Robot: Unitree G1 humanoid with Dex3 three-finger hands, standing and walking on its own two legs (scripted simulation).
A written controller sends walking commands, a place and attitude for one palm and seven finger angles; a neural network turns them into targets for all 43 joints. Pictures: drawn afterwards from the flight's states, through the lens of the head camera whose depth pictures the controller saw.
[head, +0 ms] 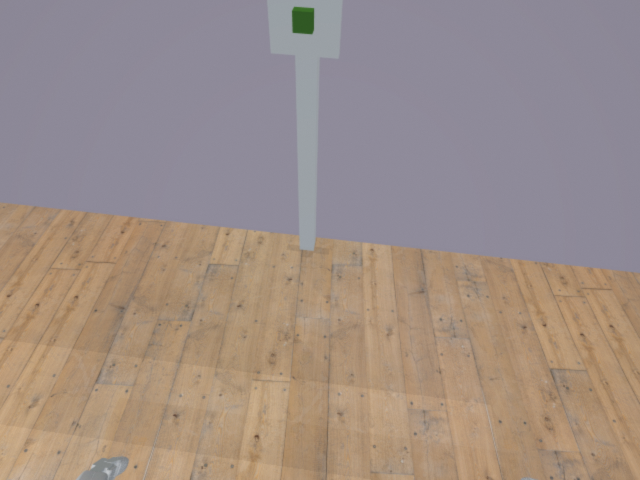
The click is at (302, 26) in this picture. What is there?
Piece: button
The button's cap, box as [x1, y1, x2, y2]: [292, 7, 313, 33]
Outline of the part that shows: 294,7 292,10 293,32 312,33 313,8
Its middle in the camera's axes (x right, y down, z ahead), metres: -0.04 -0.53 +0.94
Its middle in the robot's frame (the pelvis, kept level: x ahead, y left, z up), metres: +1.07 +0.10 +0.14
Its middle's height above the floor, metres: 0.91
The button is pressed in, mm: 0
